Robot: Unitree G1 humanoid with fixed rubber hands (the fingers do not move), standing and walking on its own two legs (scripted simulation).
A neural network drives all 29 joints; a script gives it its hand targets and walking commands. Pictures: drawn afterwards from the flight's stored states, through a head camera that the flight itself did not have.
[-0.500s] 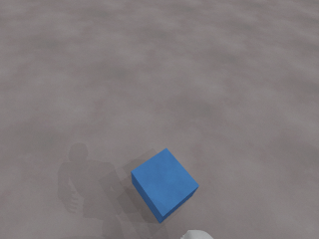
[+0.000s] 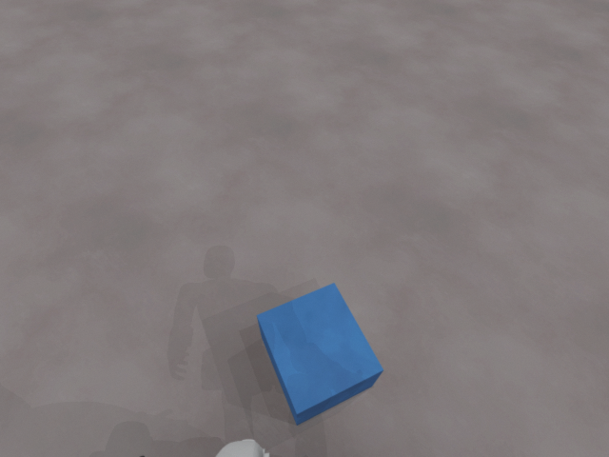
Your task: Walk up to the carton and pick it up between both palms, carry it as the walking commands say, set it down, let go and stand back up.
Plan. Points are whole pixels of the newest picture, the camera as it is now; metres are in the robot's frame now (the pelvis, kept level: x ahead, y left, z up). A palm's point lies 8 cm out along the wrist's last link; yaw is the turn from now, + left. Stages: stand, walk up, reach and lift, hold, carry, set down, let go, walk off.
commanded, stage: walk up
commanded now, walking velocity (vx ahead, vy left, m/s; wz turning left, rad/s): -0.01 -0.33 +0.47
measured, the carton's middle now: (316, 352) +0.45 -0.03 -0.67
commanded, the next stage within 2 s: none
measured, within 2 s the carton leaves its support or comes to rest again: neither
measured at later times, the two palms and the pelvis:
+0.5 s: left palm out of the picture +0.05 +0.12 -0.14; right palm out of the picture +0.07 -0.40 -0.14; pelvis +0.02 -0.14 -0.01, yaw +12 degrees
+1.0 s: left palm out of the picture -0.07 +0.07 -0.11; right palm (605, 455) +0.14 -0.41 -0.12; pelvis -0.02 -0.19 +0.01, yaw +19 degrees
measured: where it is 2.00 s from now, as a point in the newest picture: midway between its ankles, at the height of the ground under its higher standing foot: outside the picture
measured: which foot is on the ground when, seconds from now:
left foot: up 0.00-0.06, down 0.08-0.48, up 0.50-1.00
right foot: down 0.00-0.08, up 0.10-0.48, down 0.50-1.00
